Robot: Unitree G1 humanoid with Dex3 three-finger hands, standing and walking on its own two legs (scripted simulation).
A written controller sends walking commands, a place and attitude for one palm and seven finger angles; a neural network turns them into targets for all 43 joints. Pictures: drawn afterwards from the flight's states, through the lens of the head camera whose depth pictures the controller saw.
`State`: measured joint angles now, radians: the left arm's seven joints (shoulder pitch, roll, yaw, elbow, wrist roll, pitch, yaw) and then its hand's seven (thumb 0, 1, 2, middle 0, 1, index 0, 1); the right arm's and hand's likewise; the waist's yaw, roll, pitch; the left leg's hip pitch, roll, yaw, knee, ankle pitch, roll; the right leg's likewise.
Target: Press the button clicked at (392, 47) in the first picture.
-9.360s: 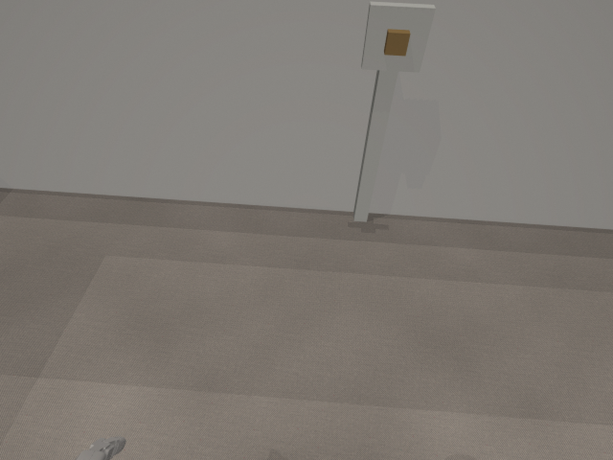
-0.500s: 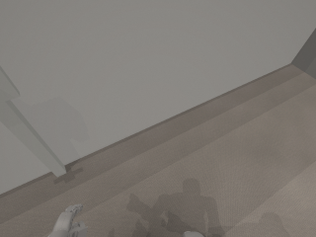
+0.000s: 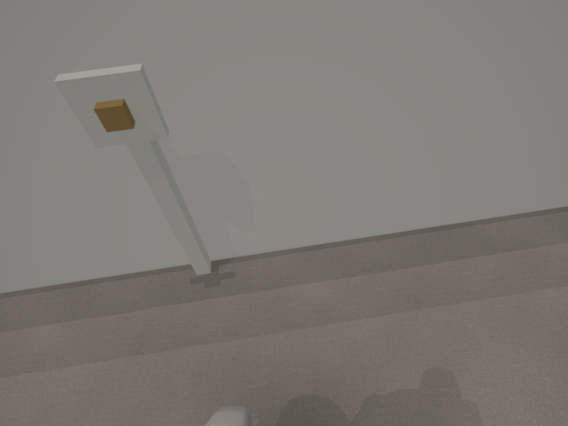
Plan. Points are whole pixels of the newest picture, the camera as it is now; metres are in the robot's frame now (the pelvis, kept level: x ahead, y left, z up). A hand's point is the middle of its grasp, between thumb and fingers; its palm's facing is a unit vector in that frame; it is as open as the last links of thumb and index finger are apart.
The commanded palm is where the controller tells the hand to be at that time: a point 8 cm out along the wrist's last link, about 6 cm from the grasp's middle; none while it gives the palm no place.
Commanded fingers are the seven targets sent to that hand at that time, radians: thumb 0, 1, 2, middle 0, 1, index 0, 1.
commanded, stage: turn to face it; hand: left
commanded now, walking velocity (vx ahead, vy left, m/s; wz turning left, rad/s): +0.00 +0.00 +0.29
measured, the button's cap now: (115, 115) +0.73 +0.42 +0.03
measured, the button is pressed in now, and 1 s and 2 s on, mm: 0 0 0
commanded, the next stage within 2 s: take the last steps up to it in 0.12 s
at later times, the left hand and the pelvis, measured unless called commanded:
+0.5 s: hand out of the picture +0.03 +0.27 -0.17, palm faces +0.17 -0.97 -0.19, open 7.4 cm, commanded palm none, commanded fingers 0.00 0.90 0.90 -0.20 -0.30 -0.20 -0.30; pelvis +0.02 +0.07 +0.00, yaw +7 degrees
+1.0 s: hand out of the picture +0.11 +0.22 -0.16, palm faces +0.26 -0.93 -0.26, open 7.2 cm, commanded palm none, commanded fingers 0.00 0.90 0.90 -0.20 -0.30 -0.20 -0.30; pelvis +0.12 +0.03 +0.00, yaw +12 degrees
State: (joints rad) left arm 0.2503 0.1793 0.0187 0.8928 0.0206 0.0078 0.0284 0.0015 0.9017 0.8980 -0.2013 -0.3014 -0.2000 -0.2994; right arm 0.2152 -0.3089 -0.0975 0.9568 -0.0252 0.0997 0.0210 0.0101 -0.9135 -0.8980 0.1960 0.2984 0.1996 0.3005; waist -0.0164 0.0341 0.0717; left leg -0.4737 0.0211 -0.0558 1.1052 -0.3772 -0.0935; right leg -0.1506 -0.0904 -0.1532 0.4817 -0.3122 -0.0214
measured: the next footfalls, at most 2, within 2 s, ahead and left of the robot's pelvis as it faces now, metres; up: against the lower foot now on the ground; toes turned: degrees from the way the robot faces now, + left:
left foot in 0.18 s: +0.02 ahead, +0.14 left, +0.00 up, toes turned +8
right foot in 0.76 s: +0.20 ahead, -0.06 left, +0.00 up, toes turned +2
